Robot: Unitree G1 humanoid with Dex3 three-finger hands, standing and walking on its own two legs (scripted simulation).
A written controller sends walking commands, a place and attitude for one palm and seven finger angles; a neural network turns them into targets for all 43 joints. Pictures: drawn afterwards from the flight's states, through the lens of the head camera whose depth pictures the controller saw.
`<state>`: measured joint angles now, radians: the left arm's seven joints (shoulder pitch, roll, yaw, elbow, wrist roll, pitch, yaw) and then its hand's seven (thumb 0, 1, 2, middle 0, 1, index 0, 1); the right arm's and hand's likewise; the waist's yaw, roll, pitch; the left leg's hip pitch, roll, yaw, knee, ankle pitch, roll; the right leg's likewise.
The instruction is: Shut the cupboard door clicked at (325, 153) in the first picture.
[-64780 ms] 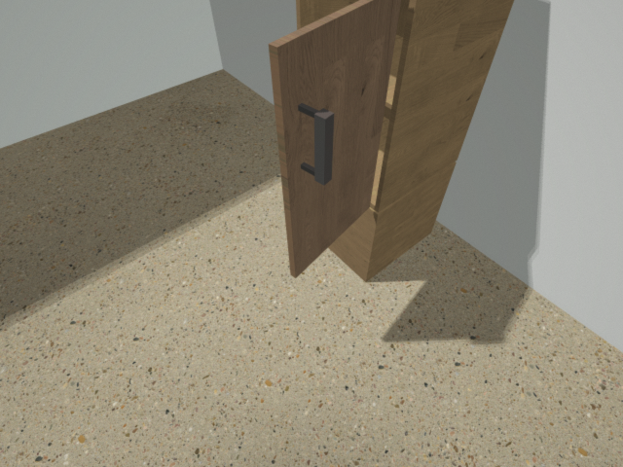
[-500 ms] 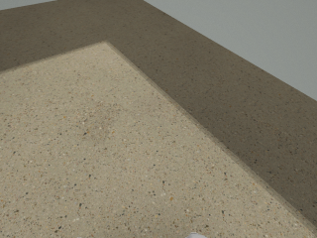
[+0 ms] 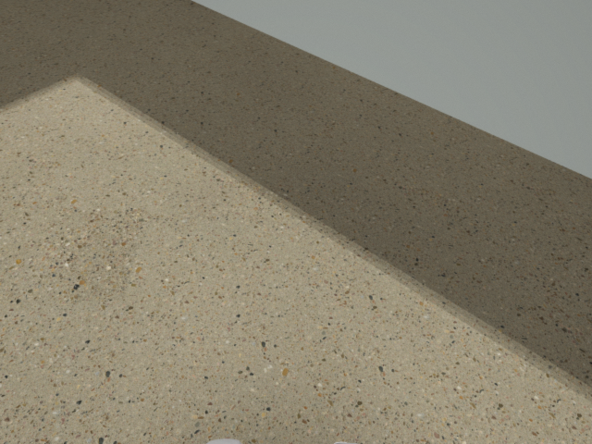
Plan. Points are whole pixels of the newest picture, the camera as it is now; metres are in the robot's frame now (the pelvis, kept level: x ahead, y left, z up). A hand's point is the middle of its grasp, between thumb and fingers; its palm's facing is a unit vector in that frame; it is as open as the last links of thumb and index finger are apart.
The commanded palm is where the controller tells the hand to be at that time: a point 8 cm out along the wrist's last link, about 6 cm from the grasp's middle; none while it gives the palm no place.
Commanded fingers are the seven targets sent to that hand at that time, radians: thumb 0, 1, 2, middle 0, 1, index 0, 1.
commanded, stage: turn to face it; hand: left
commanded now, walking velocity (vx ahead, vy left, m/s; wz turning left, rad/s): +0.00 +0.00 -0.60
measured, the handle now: out of the picture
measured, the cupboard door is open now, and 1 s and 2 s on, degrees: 25 25 25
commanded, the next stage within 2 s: none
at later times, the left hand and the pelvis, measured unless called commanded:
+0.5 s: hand (203, 424) +0.16 +0.14 -0.14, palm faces -0.32 -0.91 -0.27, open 7.4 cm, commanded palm none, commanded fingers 0.00 0.90 0.90 -0.20 -0.30 -0.20 -0.30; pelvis -0.01 -0.02 +0.01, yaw -19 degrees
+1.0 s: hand (229, 385) +0.22 +0.11 -0.15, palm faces -0.57 -0.80 -0.21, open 7.4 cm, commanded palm none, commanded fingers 0.00 0.90 0.90 -0.20 -0.30 -0.20 -0.30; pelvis +0.01 +0.00 +0.01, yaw -36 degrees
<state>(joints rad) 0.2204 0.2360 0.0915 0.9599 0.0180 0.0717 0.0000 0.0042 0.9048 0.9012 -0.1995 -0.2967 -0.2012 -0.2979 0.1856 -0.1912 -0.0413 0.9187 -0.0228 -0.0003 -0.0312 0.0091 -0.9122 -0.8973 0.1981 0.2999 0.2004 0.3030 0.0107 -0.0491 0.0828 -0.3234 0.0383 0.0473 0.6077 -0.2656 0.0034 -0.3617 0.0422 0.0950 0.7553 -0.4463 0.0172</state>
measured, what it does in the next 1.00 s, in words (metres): steps on the spot, turning right: right foot, then left foot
